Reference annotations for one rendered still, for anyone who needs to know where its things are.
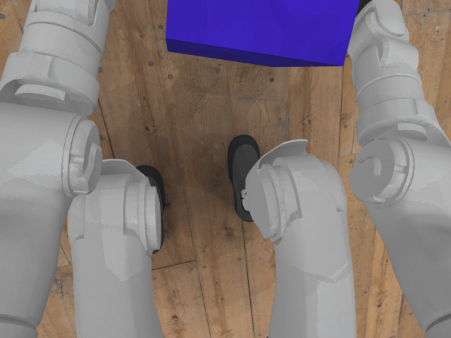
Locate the right robot forearm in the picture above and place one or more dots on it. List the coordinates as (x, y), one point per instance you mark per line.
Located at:
(384, 73)

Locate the robot right hand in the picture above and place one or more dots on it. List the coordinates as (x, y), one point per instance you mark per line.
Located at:
(362, 4)

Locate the carton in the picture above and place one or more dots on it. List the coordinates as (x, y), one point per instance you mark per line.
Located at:
(274, 33)

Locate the left robot upper arm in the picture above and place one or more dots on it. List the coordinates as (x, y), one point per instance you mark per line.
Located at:
(47, 158)

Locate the left robot forearm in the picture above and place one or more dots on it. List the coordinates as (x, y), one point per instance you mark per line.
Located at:
(58, 60)

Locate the left robot shin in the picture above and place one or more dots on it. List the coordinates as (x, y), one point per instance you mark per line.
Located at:
(76, 212)

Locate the robot left thigh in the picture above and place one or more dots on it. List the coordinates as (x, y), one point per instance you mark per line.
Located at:
(112, 270)

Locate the right robot upper arm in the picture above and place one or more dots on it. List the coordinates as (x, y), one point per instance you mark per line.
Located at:
(405, 186)

